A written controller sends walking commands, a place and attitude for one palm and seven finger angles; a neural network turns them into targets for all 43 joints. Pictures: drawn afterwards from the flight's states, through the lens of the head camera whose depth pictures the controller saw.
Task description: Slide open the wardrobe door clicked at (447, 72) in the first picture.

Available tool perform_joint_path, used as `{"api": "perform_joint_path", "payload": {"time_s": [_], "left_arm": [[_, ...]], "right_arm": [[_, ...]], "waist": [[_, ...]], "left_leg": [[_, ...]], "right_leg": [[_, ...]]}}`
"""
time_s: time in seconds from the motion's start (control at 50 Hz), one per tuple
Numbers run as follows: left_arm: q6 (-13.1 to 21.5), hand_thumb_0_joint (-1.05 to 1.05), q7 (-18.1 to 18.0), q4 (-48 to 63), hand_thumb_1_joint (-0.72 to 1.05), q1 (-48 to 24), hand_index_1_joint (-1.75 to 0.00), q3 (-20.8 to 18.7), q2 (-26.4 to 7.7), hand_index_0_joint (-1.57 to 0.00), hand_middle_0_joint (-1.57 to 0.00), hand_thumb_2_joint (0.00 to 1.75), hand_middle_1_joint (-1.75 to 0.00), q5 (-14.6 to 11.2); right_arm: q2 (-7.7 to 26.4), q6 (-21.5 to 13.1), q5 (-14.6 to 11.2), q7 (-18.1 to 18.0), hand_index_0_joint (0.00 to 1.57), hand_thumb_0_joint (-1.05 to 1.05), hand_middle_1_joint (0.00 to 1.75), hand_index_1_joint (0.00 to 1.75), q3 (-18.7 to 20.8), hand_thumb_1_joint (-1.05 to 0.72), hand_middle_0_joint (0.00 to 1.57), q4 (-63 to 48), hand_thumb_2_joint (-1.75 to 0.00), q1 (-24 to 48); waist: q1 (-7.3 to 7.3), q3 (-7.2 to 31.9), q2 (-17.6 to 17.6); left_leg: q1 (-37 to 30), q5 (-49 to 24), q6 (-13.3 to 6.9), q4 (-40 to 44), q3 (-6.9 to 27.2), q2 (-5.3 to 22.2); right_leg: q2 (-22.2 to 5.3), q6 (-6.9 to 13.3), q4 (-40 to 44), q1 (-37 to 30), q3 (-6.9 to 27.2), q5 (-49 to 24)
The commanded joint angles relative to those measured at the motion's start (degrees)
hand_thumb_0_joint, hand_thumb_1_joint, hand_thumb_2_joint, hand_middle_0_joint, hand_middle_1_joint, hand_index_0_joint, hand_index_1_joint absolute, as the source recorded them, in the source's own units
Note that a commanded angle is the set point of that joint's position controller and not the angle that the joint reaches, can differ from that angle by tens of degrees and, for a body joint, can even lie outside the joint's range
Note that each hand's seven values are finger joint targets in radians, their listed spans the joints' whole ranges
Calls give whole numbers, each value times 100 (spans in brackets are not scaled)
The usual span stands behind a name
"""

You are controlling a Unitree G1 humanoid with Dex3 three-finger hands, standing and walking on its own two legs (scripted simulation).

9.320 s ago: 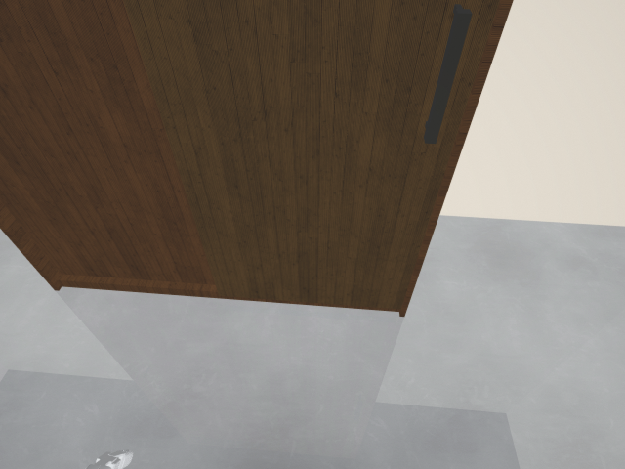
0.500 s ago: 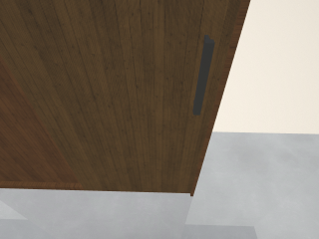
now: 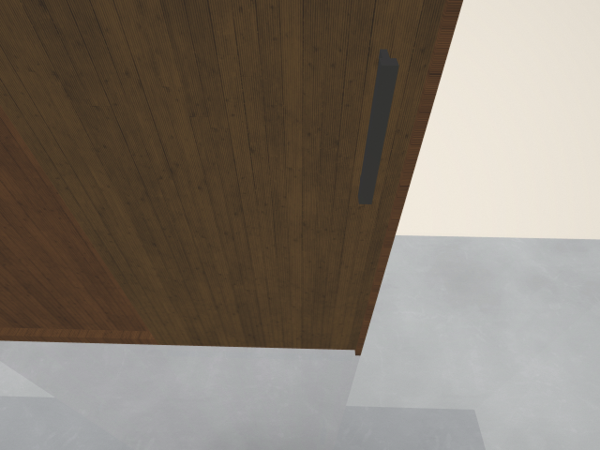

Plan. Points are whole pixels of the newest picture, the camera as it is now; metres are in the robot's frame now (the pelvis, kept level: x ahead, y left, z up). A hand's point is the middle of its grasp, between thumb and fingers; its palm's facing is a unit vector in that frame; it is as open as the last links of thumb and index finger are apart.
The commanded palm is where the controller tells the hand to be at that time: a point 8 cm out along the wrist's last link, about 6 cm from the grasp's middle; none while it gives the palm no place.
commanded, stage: look again from close up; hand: right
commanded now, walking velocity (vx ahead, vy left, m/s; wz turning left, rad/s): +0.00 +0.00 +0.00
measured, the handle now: (373, 134) +0.55 -0.08 +0.15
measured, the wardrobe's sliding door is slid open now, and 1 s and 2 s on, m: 0.00 0.00 0.00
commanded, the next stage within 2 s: raise the hand with hooked fingers in 1.32 s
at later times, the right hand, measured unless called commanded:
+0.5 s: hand out of the picture -0.01 -0.17 -0.17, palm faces +0.01 +0.98 -0.19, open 7.4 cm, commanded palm none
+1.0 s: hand out of the picture +0.05 -0.16 -0.17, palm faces -0.02 +0.98 -0.20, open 7.4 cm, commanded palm none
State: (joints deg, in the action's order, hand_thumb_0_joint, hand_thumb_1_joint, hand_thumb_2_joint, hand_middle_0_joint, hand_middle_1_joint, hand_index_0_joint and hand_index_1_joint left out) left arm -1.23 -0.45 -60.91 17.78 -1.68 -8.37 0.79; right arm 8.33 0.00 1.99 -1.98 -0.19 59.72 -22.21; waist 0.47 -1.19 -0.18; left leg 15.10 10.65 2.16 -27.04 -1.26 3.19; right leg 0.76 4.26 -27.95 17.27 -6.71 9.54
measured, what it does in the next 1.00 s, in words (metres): stands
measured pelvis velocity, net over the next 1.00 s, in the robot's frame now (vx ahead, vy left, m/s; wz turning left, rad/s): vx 0.04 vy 0.01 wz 0.01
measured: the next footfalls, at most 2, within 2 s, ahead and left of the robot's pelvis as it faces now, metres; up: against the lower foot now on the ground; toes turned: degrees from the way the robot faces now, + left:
none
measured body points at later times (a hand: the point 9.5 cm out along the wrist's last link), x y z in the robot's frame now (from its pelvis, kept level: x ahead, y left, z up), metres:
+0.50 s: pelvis +0.02 +0.00 +0.00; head +0.02 +0.00 +0.45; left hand +0.02 +0.23 -0.15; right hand +0.00 -0.22 -0.16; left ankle +0.05 +0.16 -0.73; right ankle +0.07 -0.07 -0.73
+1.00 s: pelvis +0.04 +0.01 +0.01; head +0.05 +0.01 +0.46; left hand +0.05 +0.24 -0.15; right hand +0.05 -0.21 -0.15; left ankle +0.05 +0.16 -0.73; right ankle +0.07 -0.07 -0.73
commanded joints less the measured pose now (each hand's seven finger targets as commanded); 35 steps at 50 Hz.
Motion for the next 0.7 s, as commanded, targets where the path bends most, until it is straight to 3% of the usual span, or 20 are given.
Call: {"api": "perform_joint_path", "payload": {"time_s": [0.0,0.24,0.3,0.44,0.48,0.68], "left_arm": [[116,0,-23,248,90,200,-30,-119,-687,-20,-20,90,-30,-4],[125,0,-29,219,90,146,-30,-141,-709,-20,-20,90,-30,-4],[164,0,-30,198,90,146,-30,-124,-706,-20,-20,90,-30,-18],[156,0,-19,152,90,82,-30,-111,-730,-20,-20,90,-30,-24],[178,0,-16,142,90,58,-30,-104,-727,-20,-20,90,-30,-31],[194,0,-14,39,90,-24,-30,-60,-764,-20,-20,90,-30,-32]], "right_arm": [[516,-75,-15,-69,20,0,30,30,117,-90,20,-161,-90,-478],[464,-75,-8,-63,20,0,30,30,135,-90,20,-123,-90,-444],[482,-109,-18,-71,20,0,30,30,130,-90,20,-121,-90,-382],[548,-120,-28,-73,20,0,30,30,117,-90,20,-83,-90,-268],[583,-144,-34,-76,20,0,30,30,114,-90,20,-77,-90,-242],[666,-148,-53,-71,20,0,30,30,92,-90,20,-22,-90,-5]], "waist": [[-15,-471,45],[-30,-443,194],[-17,-310,81],[5,-419,45],[7,-270,-13],[16,-256,81]], "left_leg": [[323,1100,-299,557,402,212],[225,869,-274,419,345,129],[115,520,-293,446,365,186],[165,573,-284,585,428,223],[96,342,-298,620,460,272],[-38,149,-285,651,452,288]], "right_leg": [[-747,-245,1161,272,1122,1868],[-817,-240,1350,289,1222,1999],[-821,-225,1284,90,1201,1594],[-784,-250,1264,-26,1128,1485],[-758,-241,1145,-204,1061,1115],[-777,-280,1178,-351,996,852]]}}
